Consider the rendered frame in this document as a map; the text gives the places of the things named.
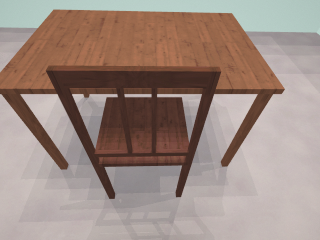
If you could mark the table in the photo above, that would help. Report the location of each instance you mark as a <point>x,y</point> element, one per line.
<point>138,38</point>

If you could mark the chair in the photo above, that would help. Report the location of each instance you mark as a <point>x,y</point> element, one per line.
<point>138,131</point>

